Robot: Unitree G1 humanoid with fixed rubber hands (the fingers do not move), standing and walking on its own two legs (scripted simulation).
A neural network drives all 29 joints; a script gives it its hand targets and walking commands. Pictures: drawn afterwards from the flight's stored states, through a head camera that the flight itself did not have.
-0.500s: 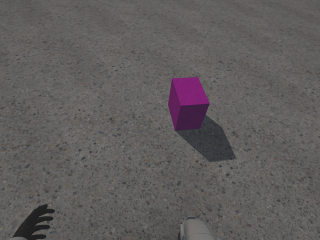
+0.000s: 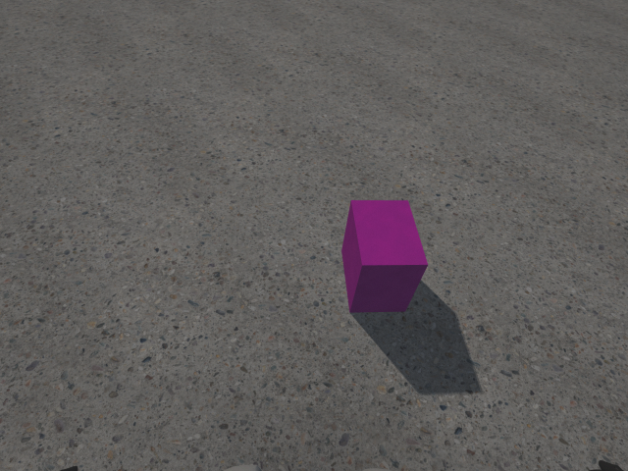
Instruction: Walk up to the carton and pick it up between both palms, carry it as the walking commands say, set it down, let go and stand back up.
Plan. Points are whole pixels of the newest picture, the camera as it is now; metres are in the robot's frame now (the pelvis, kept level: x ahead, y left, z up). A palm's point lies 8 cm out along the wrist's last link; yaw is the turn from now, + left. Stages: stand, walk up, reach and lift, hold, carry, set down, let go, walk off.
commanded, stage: walk up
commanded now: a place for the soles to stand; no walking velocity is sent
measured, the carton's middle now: (378, 256) +0.91 -0.24 -0.61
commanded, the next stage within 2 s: none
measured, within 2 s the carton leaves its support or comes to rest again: neither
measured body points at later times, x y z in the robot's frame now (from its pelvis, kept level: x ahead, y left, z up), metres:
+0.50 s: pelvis +0.16 -0.15 +0.01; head +0.17 -0.14 +0.46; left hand +0.24 +0.20 -0.08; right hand +0.25 -0.50 -0.07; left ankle +0.21 -0.04 -0.69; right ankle +0.19 -0.26 -0.72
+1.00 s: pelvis +0.31 -0.30 -0.01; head +0.33 -0.29 +0.44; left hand +0.41 +0.05 -0.09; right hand +0.39 -0.67 -0.08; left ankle +0.30 -0.14 -0.66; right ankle +0.36 -0.42 -0.72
